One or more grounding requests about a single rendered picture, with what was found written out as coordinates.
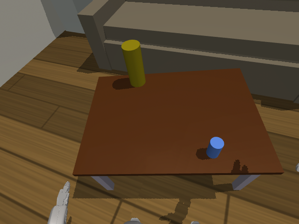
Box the sofa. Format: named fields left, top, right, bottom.
left=77, top=0, right=299, bottom=104

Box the left robot hand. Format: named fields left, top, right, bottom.
left=47, top=182, right=70, bottom=224

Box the coffee table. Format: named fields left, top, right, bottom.
left=72, top=68, right=284, bottom=190

